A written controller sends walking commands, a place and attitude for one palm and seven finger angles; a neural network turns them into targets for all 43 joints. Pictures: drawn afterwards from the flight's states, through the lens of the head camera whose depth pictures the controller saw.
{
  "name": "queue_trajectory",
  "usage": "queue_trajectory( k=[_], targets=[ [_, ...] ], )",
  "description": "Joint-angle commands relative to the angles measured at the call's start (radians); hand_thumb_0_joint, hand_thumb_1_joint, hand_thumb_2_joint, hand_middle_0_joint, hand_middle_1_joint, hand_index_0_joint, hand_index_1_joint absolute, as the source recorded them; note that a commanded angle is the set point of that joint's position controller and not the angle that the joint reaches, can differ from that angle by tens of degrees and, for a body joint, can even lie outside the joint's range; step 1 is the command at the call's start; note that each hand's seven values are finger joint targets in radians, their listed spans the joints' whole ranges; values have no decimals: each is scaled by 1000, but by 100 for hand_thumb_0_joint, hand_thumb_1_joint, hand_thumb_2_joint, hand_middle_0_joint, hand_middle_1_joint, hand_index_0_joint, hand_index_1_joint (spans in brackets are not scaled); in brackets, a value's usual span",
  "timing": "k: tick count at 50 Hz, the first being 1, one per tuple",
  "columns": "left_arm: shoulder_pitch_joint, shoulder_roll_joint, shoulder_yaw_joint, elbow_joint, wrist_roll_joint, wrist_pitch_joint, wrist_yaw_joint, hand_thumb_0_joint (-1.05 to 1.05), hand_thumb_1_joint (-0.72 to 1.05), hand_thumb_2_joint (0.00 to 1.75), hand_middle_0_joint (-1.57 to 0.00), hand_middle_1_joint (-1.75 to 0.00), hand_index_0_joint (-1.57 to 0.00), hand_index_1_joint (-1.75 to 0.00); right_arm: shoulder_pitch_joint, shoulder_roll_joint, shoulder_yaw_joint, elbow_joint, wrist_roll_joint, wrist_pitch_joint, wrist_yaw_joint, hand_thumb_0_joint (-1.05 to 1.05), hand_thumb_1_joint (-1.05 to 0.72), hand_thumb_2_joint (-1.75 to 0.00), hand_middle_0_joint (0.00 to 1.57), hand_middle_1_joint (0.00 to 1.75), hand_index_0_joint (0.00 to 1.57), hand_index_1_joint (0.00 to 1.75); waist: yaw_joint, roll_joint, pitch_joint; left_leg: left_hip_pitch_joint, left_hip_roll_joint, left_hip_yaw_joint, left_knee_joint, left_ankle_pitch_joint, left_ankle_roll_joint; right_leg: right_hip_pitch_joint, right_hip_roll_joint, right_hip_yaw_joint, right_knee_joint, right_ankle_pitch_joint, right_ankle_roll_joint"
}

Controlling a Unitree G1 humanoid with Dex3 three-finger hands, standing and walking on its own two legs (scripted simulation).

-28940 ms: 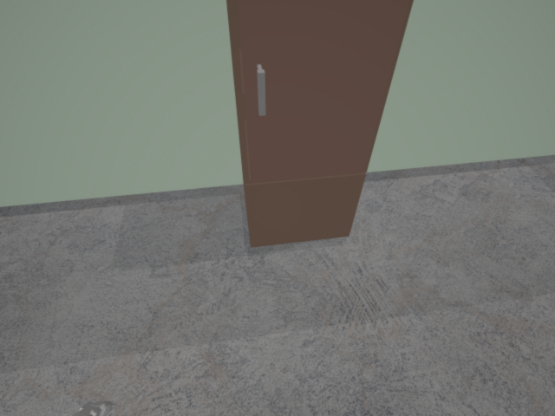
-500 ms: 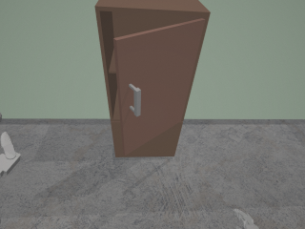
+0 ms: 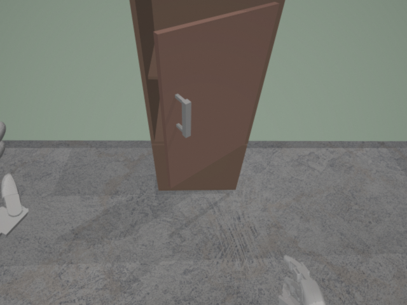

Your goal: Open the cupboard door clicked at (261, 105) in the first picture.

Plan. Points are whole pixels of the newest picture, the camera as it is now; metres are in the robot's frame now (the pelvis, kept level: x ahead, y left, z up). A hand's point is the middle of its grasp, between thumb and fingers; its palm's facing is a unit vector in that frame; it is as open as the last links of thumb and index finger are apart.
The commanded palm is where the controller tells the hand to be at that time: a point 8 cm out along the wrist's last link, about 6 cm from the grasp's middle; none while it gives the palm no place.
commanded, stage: let the arm hang, fingers relaxed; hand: left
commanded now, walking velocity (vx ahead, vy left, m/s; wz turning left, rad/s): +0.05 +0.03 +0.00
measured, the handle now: (182, 116) +0.60 +0.08 +0.02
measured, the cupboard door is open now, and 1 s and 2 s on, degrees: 36 36 36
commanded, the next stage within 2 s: look to check the result in 1.16 s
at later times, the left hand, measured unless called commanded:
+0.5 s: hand out of the picture -0.02 +0.20 -0.17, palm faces +0.11 -0.98 -0.19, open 7.0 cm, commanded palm none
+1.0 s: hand out of the picture -0.03 +0.19 -0.17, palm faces +0.10 -0.98 -0.15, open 7.4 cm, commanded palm none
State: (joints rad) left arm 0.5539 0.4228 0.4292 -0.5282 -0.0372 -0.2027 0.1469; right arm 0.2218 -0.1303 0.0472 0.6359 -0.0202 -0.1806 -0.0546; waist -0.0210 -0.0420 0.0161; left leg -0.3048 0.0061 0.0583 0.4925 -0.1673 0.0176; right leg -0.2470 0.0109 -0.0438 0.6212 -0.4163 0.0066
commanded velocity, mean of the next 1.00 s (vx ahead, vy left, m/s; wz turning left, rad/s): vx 0.00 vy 0.00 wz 0.00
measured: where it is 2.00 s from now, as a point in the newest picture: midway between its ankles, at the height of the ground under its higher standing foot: outside the picture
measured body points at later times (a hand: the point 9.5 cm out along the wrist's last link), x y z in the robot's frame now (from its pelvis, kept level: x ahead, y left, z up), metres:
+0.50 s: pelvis -0.01 +0.01 +0.01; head +0.01 +0.03 +0.46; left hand -0.03 +0.25 -0.16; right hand +0.02 -0.23 -0.14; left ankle +0.02 +0.13 -0.73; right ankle +0.00 -0.09 -0.73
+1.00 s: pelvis -0.01 +0.04 +0.01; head -0.01 +0.03 +0.46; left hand -0.03 +0.24 -0.15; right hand -0.02 -0.17 -0.16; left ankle +0.02 +0.14 -0.73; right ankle +0.00 -0.09 -0.73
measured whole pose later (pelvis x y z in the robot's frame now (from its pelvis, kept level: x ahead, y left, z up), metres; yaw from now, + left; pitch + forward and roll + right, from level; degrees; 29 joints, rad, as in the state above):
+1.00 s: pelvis -0.01 +0.04 +0.01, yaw +2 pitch -2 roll +0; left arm 0.30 0.10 0.02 1.15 0.01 0.00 0.02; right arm 0.31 -0.11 0.01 1.15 -0.02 0.00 -0.03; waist 0.00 0.01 0.03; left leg -0.21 -0.01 0.06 0.42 -0.17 0.03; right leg -0.17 -0.05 -0.07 0.45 -0.24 0.01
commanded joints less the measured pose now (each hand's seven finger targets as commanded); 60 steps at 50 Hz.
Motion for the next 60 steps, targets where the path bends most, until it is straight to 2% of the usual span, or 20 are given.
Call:
queue_trajectory(
  k=[1,2,3,4,5,7,9,10,12,13,14,15,16,19,21,24,31,46,52,60],
  targets=[
    [14,179,148,-97,1,-44,22,0,90,90,-20,-30,-20,-30,-90,-173,-75,-144,6,0,-19,0,-90,-90,20,30,20,30,8,87,-55,-165,72,-80,-45,-332,7,167,-60,124,-295,30,-60],
    [-1,177,144,-75,-7,-34,18,0,90,90,-20,-30,-20,-30,-86,-171,-82,-146,7,8,-18,0,-90,-90,20,30,20,30,7,-52,-53,-144,20,-55,131,-273,-16,53,-172,340,-398,-124,-112],
    [-127,-25,-332,626,79,124,-115,0,90,90,-20,-30,-20,-30,-142,-241,-118,93,16,-24,62,0,-90,-90,20,30,20,30,-20,-144,-24,-184,85,-61,337,-260,-21,-93,-347,305,-303,223,-141],
    [-128,-60,-287,663,85,182,-133,0,90,90,-20,-30,-20,-30,-32,-212,-111,99,11,65,62,0,-90,-90,20,30,20,30,-24,-99,-47,-121,77,-94,342,-271,-25,-117,-323,256,-214,432,-168],
    [-152,-83,-298,693,79,193,-142,0,90,90,-20,-30,-20,-30,1,-175,-97,92,11,111,60,0,-90,-90,20,30,20,30,-21,-110,-59,-136,40,-56,340,-268,-22,-62,-276,186,-161,500,-170],
    [-187,-81,-321,793,77,196,-147,0,90,90,-20,-30,-20,-30,-39,-171,-86,69,-1,147,60,0,-90,-90,20,30,20,30,4,-192,-4,-170,0,-15,285,-297,-20,16,-249,137,-135,712,-155],
    [-211,-56,-326,926,78,189,-139,0,90,90,-20,-30,-20,-30,-53,-179,-95,72,-11,167,57,0,-90,-90,20,30,20,30,20,-254,-19,-154,-10,-11,228,-281,-17,127,-245,124,-117,911,-153],
    [-228,-48,-332,996,77,190,-135,0,90,90,-20,-30,-20,-30,-54,-182,-96,86,-14,176,53,0,-90,-90,20,30,20,30,21,-269,-29,-116,-9,-15,191,-258,-15,145,-240,121,-120,940,-143],
    [-266,-49,-350,1123,68,194,-130,0,90,90,-20,-30,-20,-30,-26,-181,-90,140,-16,184,46,0,-90,-90,20,30,20,30,8,-206,-55,11,10,-43,58,-78,-10,130,-210,104,-114,870,-95],
    [-290,-54,-362,1176,62,198,-129,0,90,90,-20,-30,-20,-30,-10,-193,-85,174,-15,182,44,0,-90,-90,20,30,20,30,1,-104,-71,98,53,-85,0,152,0,84,-180,80,-104,709,-57],
    [-283,-81,-373,1223,58,201,-129,0,90,90,-20,-30,-20,-30,-19,-206,-75,206,-21,177,40,0,-90,-90,20,30,20,30,19,17,-77,132,100,-124,-5,286,14,59,-144,71,-122,540,-28],
    [-284,-92,-381,1281,59,207,-124,0,90,90,-20,-30,-20,-30,-33,-199,-68,241,-17,179,41,0,-90,-90,20,30,20,30,25,116,-67,111,110,-124,-30,231,19,66,-122,62,-172,344,-22],
    [-291,-90,-384,1337,54,212,-127,0,90,90,-20,-30,-20,-30,-52,-191,-60,268,-11,180,38,0,-90,-90,20,30,20,30,25,208,-25,80,105,-133,-61,165,21,63,-114,64,-198,258,-23],
    [-261,-122,-377,1453,51,208,-129,0,90,90,-20,-30,-20,-30,-28,-157,-55,328,-12,186,26,0,-90,-90,20,30,20,30,30,252,6,45,96,-131,-111,14,13,100,-113,67,-273,199,-43],
    [-258,-119,-387,1508,47,203,-132,0,90,90,-20,-30,-20,-30,2,-153,-54,362,-8,187,25,0,-90,-90,20,30,20,30,24,224,1,55,90,-126,-129,-28,8,106,-119,70,-304,186,-50],
    [-256,-128,-398,1572,46,200,-132,0,90,90,-20,-30,-20,-30,47,-157,-57,405,-4,187,23,0,-90,-90,20,30,20,30,15,107,12,78,95,-126,-148,-47,8,86,-119,60,-326,160,-48],
    [-212,-157,-408,1654,45,200,-125,0,90,90,-20,-30,-20,-30,111,-131,-54,470,-2,184,19,0,-90,-90,20,30,20,30,12,34,54,79,93,-125,-178,-67,13,53,-118,45,-318,142,-41],
    [-158,-208,-399,1670,51,200,-112,0,90,90,-20,-30,-20,-30,150,-72,-59,501,-3,176,20,0,-90,-90,20,30,20,30,20,49,101,33,82,-128,-206,-117,20,22,-114,38,-274,145,-32],
    [-158,-214,-397,1665,51,197,-110,0,90,90,-20,-30,-20,-30,155,-69,-60,497,-4,172,20,0,-90,-90,20,30,20,30,18,73,90,41,79,-131,-203,-97,20,28,-116,40,-270,161,-32],
    [-162,-208,-397,1661,50,193,-111,0,90,90,-20,-30,-20,-30,160,-75,-62,495,-2,173,20,0,-90,-90,20,30,20,30,11,48,77,67,78,-119,-184,-67,18,22,-121,43,-281,156,-34]
  ],
)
